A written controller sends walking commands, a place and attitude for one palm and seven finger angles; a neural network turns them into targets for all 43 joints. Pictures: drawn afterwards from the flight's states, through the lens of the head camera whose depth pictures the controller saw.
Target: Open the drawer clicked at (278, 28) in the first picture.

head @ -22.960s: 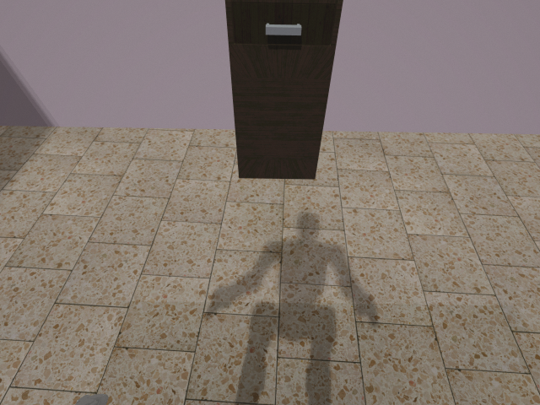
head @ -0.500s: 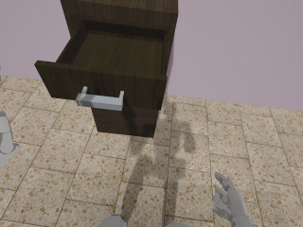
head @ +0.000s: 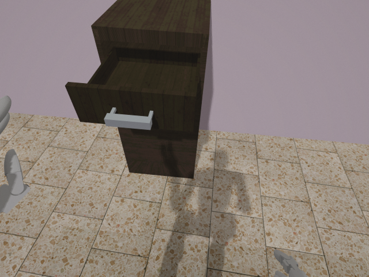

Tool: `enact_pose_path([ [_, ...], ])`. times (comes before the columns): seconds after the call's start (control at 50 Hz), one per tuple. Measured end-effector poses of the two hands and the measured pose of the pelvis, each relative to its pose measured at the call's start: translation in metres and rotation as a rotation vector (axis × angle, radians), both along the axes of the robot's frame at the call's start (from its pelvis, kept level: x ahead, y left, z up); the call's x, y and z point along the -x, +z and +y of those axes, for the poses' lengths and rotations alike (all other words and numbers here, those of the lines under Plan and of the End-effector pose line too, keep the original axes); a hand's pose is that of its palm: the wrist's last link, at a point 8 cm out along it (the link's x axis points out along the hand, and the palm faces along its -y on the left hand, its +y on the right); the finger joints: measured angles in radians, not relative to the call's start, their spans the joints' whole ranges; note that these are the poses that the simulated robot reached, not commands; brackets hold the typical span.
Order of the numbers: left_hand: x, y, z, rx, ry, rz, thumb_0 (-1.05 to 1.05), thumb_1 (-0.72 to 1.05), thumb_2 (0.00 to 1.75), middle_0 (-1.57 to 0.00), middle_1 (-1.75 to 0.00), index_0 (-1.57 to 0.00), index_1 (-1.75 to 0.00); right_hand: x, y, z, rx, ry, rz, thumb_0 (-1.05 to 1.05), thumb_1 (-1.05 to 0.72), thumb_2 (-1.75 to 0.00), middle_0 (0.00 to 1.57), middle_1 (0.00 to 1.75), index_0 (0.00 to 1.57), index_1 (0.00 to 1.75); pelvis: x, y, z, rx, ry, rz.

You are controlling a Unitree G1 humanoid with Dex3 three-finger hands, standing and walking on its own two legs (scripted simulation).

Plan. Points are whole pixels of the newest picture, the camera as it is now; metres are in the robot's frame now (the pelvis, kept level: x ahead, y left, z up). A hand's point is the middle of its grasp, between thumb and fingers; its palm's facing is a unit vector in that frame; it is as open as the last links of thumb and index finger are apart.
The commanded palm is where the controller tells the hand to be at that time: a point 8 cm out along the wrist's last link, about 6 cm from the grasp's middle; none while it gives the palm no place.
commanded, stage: stop stepping back and stand still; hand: left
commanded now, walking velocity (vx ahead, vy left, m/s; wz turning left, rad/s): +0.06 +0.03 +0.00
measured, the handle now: (130, 116) +0.54 +0.18 +0.04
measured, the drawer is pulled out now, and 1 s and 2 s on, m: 0.30 0.30 0.30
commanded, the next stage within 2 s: let the arm hang, fingers relaxed in 0.10 s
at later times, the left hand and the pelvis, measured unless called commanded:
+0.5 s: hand out of the picture +0.06 +0.18 -0.17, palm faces +0.13 -0.98 -0.17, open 6.9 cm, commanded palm none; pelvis +0.00 +0.00 +0.00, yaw +2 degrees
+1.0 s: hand out of the picture -0.03 +0.18 -0.16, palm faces +0.07 -0.98 -0.19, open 7.4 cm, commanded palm none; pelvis -0.01 +0.01 +0.01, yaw +1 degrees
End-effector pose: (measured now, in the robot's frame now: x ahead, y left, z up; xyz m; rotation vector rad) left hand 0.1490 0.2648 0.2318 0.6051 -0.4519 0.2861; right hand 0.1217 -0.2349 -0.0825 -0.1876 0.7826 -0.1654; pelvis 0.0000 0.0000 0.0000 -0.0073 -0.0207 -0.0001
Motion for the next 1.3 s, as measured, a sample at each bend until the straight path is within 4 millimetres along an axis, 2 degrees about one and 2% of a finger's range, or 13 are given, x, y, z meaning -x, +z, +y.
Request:
enact_pose_path([
  [0.1, 0.0, 0.002, 0.006, 0.039, 0.03, -0.017, 0.01, 0.88, 0.9, -0.21, -0.3, -0.22, -0.3, -0.01, 0.006, 0.001, 0.001, 0.009, -0.003, 0.02, -0.9, -0.9, 0.2, 0.3, 0.2, 0.3, -0.002, 0.005, 0.001, -0.016, 0.003, 0.001],
  [0.22, -0.011, -0.015, 0.016, 0.058, 0.054, 0.041, 0.01, 0.88, 0.9, -0.21, -0.3, -0.21, -0.3, -0.029, 0.01, 0.005, 0.007, 0.04, -0.055, 0.01, -0.9, -0.9, 0.2, 0.3, 0.2, 0.3, -0.005, 0.004, 0.006, -0.008, 0.011, 0.004],
  [0.26, -0.028, -0.061, 0.025, 0.113, 0.091, 0.227, 0.0, 0.89, 0.9, -0.2, -0.3, -0.21, -0.3, -0.035, -0.003, 0.005, -0.012, 0.075, -0.028, 0.01, -0.9, -0.9, 0.2, 0.3, 0.2, 0.3, -0.005, 0.001, 0.008, -0.018, 0.029, 0.024],
  [0.3, -0.039, -0.132, 0.032, 0.242, 0.162, 0.496, 0.0, 0.89, 0.9, -0.2, -0.3, -0.2, -0.3, -0.036, -0.02, 0.006, -0.028, 0.092, 0.025, 0.01, -0.9, -0.9, 0.2, 0.3, 0.2, 0.3, -0.005, -0.003, 0.008, -0.028, 0.038, 0.032],
  [0.34, -0.03, -0.209, 0.025, 0.371, 0.224, 0.79, 0.0, 0.9, 0.9, -0.19, -0.3, -0.2, -0.3, -0.031, -0.032, 0.009, -0.044, 0.09, 0.081, 0.01, -0.9, -0.9, 0.2, 0.3, 0.2, 0.3, -0.004, -0.005, 0.007, -0.026, 0.04, 0.022],
  [0.42, 0.035, -0.326, -0.02, 0.557, 0.249, 1.297, 0.01, 0.91, 0.9, -0.19, -0.3, -0.19, -0.3, -0.004, -0.041, 0.012, -0.046, 0.053, 0.202, 0.01, -0.91, -0.9, 0.2, 0.3, 0.2, 0.3, -0.004, -0.006, 0.004, -0.014, 0.04, -0.012],
  [0.46, 0.075, -0.359, -0.045, 0.64, 0.256, 1.485, 0.01, 0.92, 0.9, -0.19, -0.3, -0.2, -0.3, 0.018, -0.043, 0.012, -0.037, 0.029, 0.279, 0.01, -0.91, -0.9, 0.2, 0.3, 0.2, 0.3, -0.004, -0.004, 0.003, -0.013, 0.036, -0.026],
  [0.48, 0.09, -0.365, -0.043, 0.687, 0.316, 1.503, -0.01, 0.96, 0.9, -0.2, -0.3, -0.2, -0.3, 0.03, -0.043, 0.013, -0.031, 0.023, 0.323, 0.01, -0.91, -0.9, 0.2, 0.3, 0.2, 0.3, -0.004, -0.002, 0.001, -0.009, 0.038, -0.027],
  [0.64, 0.182, -0.367, -0.027, 0.694, 0.468, 1.762, -0.02, 0.99, 0.9, -0.2, -0.3, -0.2, -0.3, 0.113, -0.043, 0.004, 0.007, -0.035, 0.611, 0.0, -0.93, -0.9, 0.2, 0.3, 0.2, 0.3, -0.001, 0.01, 0.003, 0.007, 0.037, -0.014],
  [0.76, 0.212, -0.359, -0.025, 0.675, 0.518, 1.848, 0.0, 0.94, 0.9, -0.2, -0.3, -0.2, -0.3, 0.147, -0.049, 0.015, -0.032, -0.061, 0.69, 0.01, -0.92, -0.9, 0.2, 0.3, 0.2, 0.3, 0.001, 0.012, 0.008, 0.003, 0.028, -0.022],
  [0.86, 0.208, -0.359, -0.029, 0.668, 0.5, 1.838, 0.0, 0.92, 0.9, -0.19, -0.3, -0.2, -0.3, 0.158, -0.055, 0.033, -0.085, -0.067, 0.699, 0.01, -0.91, -0.9, 0.2, 0.3, 0.2, 0.3, 0.004, 0.013, 0.01, 0.0, 0.021, -0.03],
  [1.04, 0.174, -0.364, -0.044, 0.68, 0.415, 1.752, 0.0, 0.91, 0.9, -0.19, -0.3, -0.2, -0.3, 0.161, -0.06, 0.057, -0.152, -0.074, 0.673, 0.0, -0.91, -0.9, 0.2, 0.3, 0.2, 0.3, 0.008, 0.012, 0.01, -0.004, 0.017, -0.03],
  [1.3, 0.17, -0.366, -0.046, 0.691, 0.415, 1.743, 0.01, 0.92, 0.9, -0.19, -0.3, -0.2, -0.3, 0.165, -0.059, 0.054, -0.142, -0.096, 0.679, 0.0, -0.91, -0.9, 0.2, 0.3, 0.2, 0.3, 0.006, 0.011, 0.009, -0.005, 0.017, -0.026],
])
